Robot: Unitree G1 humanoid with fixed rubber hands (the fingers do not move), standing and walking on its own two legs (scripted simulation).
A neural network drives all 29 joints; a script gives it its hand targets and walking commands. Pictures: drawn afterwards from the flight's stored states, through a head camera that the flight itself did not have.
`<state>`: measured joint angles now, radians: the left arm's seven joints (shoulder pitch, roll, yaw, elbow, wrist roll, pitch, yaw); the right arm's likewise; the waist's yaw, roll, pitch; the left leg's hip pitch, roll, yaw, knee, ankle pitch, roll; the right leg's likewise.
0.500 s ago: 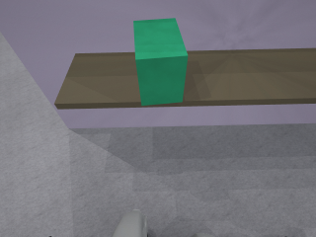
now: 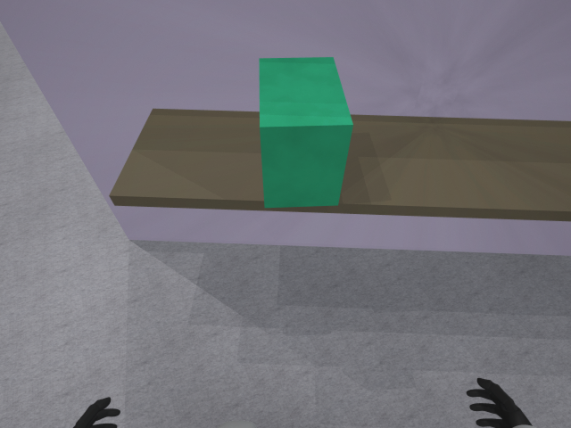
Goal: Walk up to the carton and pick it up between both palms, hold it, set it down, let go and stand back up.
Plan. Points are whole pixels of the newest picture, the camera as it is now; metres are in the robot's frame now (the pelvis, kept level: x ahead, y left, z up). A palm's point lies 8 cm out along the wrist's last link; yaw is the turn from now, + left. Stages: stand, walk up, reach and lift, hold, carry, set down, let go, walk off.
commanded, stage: walk up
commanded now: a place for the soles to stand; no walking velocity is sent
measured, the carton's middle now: (298, 132) +0.67 -0.01 +0.01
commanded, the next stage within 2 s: none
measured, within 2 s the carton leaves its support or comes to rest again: neither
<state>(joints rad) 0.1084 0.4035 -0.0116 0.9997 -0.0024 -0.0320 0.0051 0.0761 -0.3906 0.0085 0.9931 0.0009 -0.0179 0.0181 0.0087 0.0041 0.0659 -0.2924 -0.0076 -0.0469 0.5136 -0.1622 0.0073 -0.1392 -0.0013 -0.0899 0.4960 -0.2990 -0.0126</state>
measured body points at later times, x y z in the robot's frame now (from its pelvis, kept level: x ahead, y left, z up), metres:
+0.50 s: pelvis +0.07 +0.06 -0.01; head +0.08 +0.08 +0.44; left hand +0.07 +0.40 -0.13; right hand +0.16 -0.28 -0.10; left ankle +0.17 +0.18 -0.74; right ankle -0.01 -0.11 -0.73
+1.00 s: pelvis +0.19 +0.06 -0.01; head +0.22 +0.07 +0.44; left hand +0.25 +0.39 -0.14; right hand +0.28 -0.27 -0.11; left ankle +0.17 +0.18 -0.73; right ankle +0.26 -0.08 -0.74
